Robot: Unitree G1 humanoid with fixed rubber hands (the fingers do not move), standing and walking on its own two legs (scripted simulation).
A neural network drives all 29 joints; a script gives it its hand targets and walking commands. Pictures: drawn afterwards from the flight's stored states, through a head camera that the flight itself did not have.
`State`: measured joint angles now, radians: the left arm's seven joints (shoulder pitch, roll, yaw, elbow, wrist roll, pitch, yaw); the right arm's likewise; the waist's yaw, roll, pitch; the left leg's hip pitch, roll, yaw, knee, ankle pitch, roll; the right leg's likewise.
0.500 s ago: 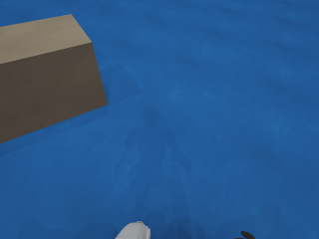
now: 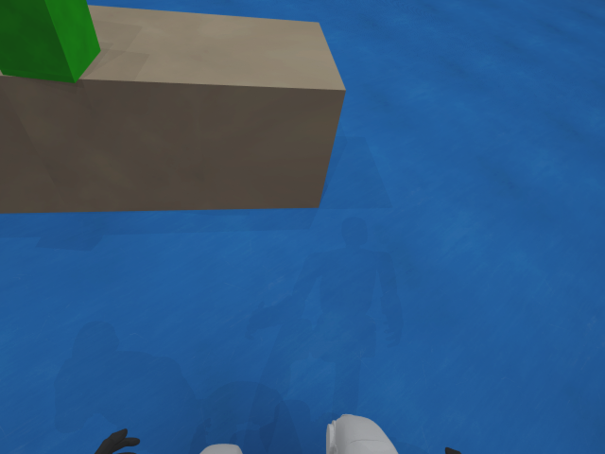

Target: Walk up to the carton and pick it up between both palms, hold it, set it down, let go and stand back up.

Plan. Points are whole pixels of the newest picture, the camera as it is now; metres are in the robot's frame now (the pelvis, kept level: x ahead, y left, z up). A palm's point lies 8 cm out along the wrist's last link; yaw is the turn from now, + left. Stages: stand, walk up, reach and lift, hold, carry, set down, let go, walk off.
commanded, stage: walk up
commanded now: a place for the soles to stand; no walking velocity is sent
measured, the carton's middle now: (38, 18) +1.21 +0.71 -0.03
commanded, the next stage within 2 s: none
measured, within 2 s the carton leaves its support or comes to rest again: neither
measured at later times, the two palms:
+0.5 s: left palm out of the picture +0.11 +0.28 -0.12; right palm (390, 308) +0.36 -0.18 -0.10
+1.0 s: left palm (6, 303) +0.36 +0.46 -0.11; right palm (282, 241) +0.51 +0.01 -0.11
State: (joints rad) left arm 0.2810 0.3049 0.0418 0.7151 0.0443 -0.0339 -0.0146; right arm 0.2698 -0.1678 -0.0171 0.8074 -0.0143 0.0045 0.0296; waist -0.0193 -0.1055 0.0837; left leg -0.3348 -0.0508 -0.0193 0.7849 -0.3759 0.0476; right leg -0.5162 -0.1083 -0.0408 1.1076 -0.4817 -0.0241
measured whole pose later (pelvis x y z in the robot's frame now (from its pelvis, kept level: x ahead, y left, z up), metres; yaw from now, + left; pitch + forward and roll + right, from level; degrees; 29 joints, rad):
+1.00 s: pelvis +0.38 +0.20 +0.01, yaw +29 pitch -3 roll +0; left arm 0.25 0.24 0.01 0.78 0.06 -0.02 -0.04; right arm 0.38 -0.15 -0.01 0.85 -0.03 -0.06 0.00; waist -0.05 -0.07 0.03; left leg -0.25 -0.03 0.01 0.71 -0.40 0.05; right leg -0.58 -0.11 -0.04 0.95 -0.31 0.01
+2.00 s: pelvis +0.71 +0.42 -0.01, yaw +26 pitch -4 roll +0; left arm 0.25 0.21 0.03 0.77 0.05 -0.05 -0.03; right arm 0.43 -0.24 -0.01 0.91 -0.04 -0.02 0.00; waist -0.03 0.01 0.09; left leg -0.20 0.12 0.13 0.92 -0.55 0.00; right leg -0.46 -0.04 -0.08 0.77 -0.24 -0.03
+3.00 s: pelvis +0.77 +0.47 +0.03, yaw +26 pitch -3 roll +1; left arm 0.23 0.20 -0.03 1.03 0.00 0.00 0.00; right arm 0.19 -0.21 0.02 1.01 0.00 0.02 0.00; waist 0.00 0.00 0.08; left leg -0.25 0.02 0.09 0.52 -0.23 0.01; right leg -0.23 -0.05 -0.03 0.56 -0.27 0.02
